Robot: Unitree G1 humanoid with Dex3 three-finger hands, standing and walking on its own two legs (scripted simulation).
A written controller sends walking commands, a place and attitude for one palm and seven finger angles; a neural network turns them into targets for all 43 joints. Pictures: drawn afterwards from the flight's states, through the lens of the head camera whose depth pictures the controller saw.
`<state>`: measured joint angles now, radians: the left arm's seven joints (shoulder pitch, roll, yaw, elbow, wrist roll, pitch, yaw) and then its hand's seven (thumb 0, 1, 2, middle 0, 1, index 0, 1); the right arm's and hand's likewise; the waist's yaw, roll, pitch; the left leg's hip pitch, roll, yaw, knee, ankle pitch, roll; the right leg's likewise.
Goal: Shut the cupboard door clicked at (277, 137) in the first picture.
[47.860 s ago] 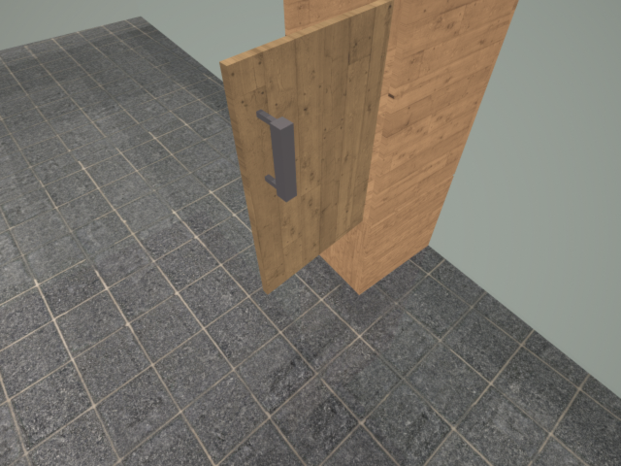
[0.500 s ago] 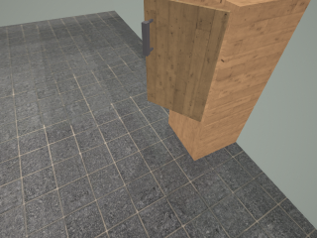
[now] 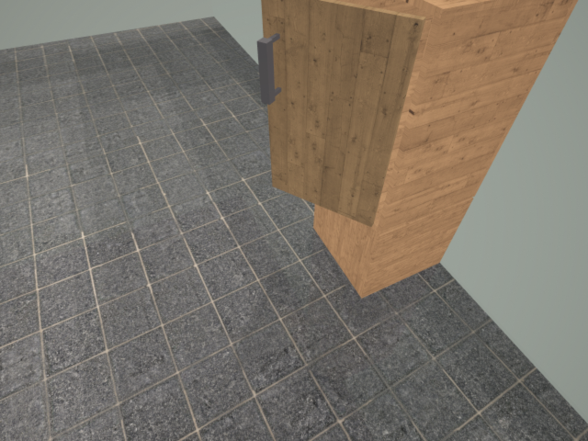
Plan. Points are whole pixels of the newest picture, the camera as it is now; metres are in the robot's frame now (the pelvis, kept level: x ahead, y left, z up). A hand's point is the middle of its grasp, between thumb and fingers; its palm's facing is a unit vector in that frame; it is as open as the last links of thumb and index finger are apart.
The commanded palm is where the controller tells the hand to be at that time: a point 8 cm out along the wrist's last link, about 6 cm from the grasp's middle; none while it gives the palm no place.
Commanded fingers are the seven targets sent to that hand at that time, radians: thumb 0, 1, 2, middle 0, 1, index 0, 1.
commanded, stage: walk to a spot facing it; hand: left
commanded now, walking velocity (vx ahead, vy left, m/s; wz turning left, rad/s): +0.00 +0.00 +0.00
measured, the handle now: (271, 69) +0.91 +0.10 +0.08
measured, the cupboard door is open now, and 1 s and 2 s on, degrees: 34 34 34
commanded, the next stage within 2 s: none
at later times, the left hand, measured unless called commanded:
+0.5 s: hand out of the picture +0.00 +0.22 -0.21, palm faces +0.20 -0.95 -0.22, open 7.4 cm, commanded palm none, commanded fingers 0.00 0.90 0.90 -0.20 -0.30 -0.20 -0.30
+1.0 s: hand out of the picture -0.04 +0.21 -0.17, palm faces +0.50 -0.82 -0.29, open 7.4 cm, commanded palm none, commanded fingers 0.00 0.90 0.90 -0.20 -0.30 -0.20 -0.30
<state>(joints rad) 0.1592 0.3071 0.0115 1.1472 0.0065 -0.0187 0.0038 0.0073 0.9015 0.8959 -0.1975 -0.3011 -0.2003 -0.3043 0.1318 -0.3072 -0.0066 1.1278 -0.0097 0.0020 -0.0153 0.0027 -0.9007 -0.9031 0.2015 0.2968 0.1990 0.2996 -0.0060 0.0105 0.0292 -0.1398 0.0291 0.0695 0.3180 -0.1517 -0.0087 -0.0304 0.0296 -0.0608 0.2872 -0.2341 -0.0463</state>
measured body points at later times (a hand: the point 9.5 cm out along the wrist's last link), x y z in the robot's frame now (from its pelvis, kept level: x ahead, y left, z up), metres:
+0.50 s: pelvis +0.00 +0.02 -0.03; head +0.03 +0.04 +0.42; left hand -0.01 +0.27 -0.19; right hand +0.07 -0.21 -0.18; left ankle +0.00 +0.14 -0.75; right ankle -0.05 -0.08 -0.74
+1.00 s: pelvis -0.01 -0.02 -0.01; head +0.04 -0.01 +0.43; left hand -0.06 +0.25 -0.14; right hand +0.19 -0.22 -0.16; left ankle -0.07 +0.10 -0.69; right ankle +0.04 -0.12 -0.75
